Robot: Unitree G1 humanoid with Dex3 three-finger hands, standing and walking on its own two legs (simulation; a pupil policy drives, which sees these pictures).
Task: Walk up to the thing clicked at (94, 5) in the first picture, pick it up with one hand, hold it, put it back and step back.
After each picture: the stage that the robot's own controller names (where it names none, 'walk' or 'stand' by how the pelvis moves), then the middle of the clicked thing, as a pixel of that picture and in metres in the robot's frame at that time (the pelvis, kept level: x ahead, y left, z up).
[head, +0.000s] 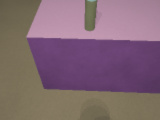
stand; (90, 11) +0.89 -0.06 -0.02
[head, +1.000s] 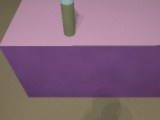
rise first; (68, 15) +0.79 +0.10 +0.00
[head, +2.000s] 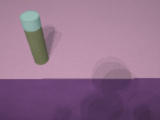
stand; (36, 40) +0.55 +0.21 +0.01
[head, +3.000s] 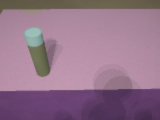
stand; (38, 54) +0.54 +0.20 -0.02
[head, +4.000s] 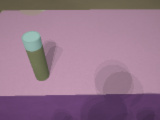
stand; (37, 58) +0.51 +0.20 -0.03
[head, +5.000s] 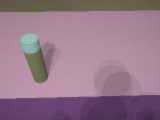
stand; (35, 60) +0.50 +0.21 -0.03
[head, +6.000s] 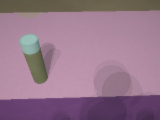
stand; (35, 61) +0.50 +0.21 -0.03
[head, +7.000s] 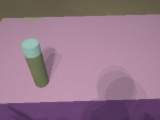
rise first; (36, 65) +0.49 +0.22 -0.02
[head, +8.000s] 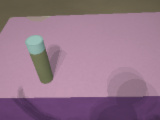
go down; (41, 61) +0.51 +0.22 -0.02
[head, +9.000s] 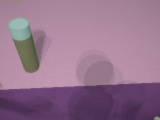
go down; (26, 48) +0.52 +0.20 +0.00
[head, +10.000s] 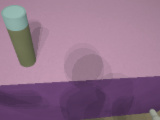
go down; (22, 40) +0.52 +0.20 +0.03
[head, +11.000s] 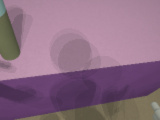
close in; (0, 30) +0.51 +0.22 +0.06
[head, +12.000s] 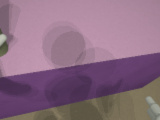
close; out of the picture +0.52 +0.22 +0.08
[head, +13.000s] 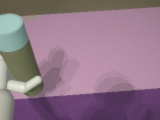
lift; (22, 62) +0.32 +0.16 +0.19
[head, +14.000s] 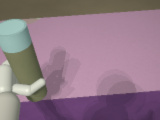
hold; (26, 66) +0.32 +0.16 +0.17
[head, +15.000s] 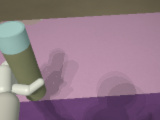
hold; (25, 67) +0.32 +0.17 +0.17
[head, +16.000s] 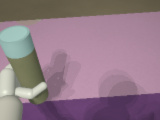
crouch; (28, 70) +0.32 +0.16 +0.16
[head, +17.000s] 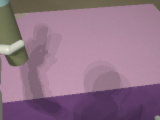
crouch; (6, 29) +0.45 +0.21 +0.20
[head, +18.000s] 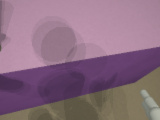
lower; out of the picture +0.51 +0.22 +0.07
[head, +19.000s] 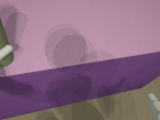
lower; out of the picture +0.49 +0.20 +0.07
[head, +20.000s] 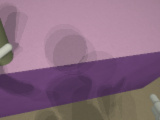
lower; out of the picture +0.49 +0.21 +0.08
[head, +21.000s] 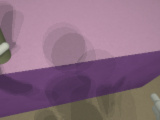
lower; out of the picture +0.49 +0.21 +0.08
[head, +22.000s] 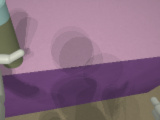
open; (3, 37) +0.47 +0.19 +0.07
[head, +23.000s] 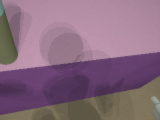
rise; out of the picture +0.47 +0.19 +0.08
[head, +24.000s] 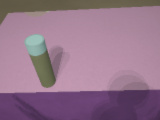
sink last; (42, 63) +0.46 +0.19 +0.02
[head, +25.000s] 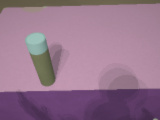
stand; (42, 62) +0.46 +0.19 +0.01
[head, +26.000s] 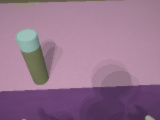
stand; (34, 60) +0.46 +0.20 +0.03
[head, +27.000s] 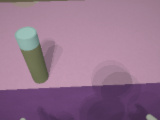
stand; (34, 58) +0.46 +0.20 +0.03
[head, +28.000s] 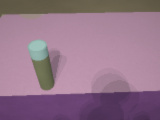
stand; (42, 67) +0.47 +0.18 -0.02
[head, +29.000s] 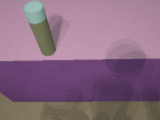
walk; (42, 32) +0.56 +0.18 +0.00
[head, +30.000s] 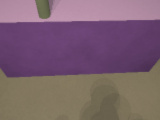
walk; out of the picture +0.85 +0.21 -0.01
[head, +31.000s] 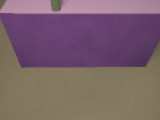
stand; out of the picture +1.13 +0.21 +0.00
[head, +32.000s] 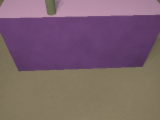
stand; out of the picture +1.11 +0.23 -0.02
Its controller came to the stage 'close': yes
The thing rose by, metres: 0.22
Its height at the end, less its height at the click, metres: +0.00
